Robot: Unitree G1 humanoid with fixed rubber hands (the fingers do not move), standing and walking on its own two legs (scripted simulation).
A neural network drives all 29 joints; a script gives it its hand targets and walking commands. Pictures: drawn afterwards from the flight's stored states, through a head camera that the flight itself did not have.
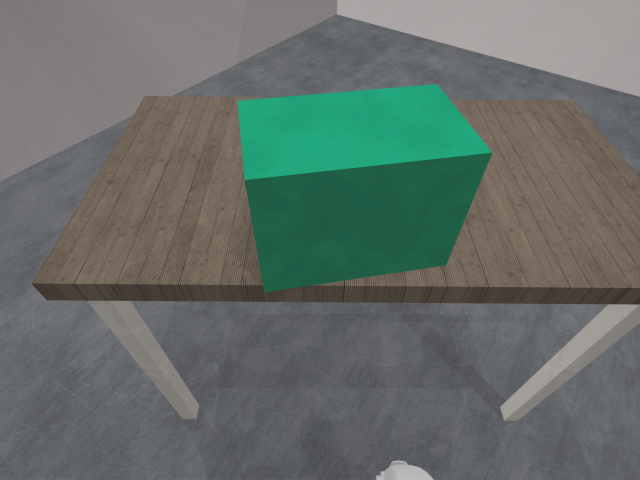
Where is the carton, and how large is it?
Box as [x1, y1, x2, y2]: [237, 84, 491, 291]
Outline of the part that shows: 437,84 237,101 244,177 264,291 443,265 446,263 491,152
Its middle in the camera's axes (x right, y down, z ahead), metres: +0.04 -0.08 +0.57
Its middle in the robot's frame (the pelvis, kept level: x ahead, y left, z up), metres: +0.50 -0.02 +0.10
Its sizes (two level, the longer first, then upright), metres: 0.287 0.169 0.214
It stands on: a table, 0.74 m high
